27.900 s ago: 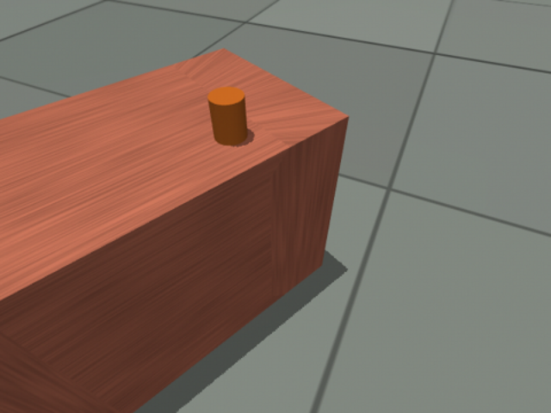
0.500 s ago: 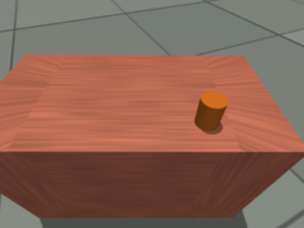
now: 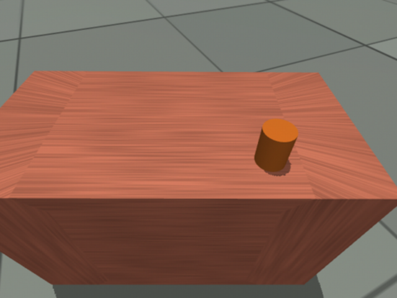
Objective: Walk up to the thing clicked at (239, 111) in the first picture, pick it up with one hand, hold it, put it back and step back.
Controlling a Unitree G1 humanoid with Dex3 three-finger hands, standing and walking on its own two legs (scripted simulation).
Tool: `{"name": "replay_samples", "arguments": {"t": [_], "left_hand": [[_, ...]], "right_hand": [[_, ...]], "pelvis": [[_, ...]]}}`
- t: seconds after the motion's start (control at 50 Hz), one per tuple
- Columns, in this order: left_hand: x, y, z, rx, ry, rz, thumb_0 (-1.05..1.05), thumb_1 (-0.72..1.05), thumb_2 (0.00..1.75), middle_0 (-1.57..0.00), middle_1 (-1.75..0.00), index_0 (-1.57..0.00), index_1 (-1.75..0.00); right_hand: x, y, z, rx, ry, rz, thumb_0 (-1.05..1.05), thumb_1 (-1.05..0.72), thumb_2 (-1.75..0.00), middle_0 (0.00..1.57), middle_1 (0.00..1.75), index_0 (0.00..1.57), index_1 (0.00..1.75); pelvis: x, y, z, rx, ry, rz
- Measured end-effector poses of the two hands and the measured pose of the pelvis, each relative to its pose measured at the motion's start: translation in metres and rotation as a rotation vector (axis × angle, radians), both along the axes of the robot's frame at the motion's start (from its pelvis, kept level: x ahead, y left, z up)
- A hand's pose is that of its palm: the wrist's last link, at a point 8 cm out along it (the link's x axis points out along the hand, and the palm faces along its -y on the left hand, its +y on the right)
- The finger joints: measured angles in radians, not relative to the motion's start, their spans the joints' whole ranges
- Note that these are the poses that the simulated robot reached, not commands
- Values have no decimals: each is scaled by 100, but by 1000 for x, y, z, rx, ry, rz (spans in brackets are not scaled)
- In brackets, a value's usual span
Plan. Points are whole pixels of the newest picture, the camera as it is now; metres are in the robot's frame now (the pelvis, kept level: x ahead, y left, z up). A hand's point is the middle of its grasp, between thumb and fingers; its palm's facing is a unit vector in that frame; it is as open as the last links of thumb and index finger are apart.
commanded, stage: stand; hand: right
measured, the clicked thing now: (274, 145) +0.50 -0.18 +0.02
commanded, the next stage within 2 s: step back in 2.00 s
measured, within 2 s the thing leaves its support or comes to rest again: neither
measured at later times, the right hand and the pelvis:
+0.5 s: hand out of the picture +0.08 -0.26 -0.15, palm faces -0.01 +0.94 -0.35, open 7.3 cm; pelvis +0.01 +0.00 +0.00, yaw +0 degrees
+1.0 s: hand out of the picture +0.08 -0.26 -0.16, palm faces -0.02 +0.94 -0.35, open 7.3 cm; pelvis +0.01 +0.00 +0.00, yaw +0 degrees
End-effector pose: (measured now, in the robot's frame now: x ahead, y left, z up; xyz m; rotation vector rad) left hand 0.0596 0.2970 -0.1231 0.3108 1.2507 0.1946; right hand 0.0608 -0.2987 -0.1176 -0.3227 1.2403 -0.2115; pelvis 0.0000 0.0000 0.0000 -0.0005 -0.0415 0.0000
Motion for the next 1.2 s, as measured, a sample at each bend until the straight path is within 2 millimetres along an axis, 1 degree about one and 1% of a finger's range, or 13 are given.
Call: {"name": "replay_samples", "arguments": {"t": [0.1,0.24,0.54,0.86,1.2], "left_hand": [[0,0,0,4,9,-1,0,90,90,-20,-30,-20,-30],[2,0,1,7,10,1,0,90,90,-20,-30,-20,-30],[12,-5,1,3,-17,-7,0,90,90,-20,-30,-20,-30],[8,-3,0,3,4,-1,0,90,90,-20,-30,-20,-30],[9,-1,1,7,4,4,0,90,90,-20,-30,-20,-30]], "right_hand": [[0,0,-1,3,7,-1,0,-85,-88,21,30,20,30],[3,-1,-2,5,12,-1,0,-89,-89,21,30,20,30],[13,-3,1,3,-14,2,0,-91,-90,21,30,20,30],[9,-3,0,3,9,0,0,-91,-90,21,30,20,30],[16,-1,-1,10,1,8,0,-91,-90,21,30,20,30]], "pelvis": [[1,-1,0,1,5,1],[4,-2,0,1,6,1],[6,-4,0,-1,4,2],[8,-4,0,-1,8,3],[10,-3,0,1,11,5]]}}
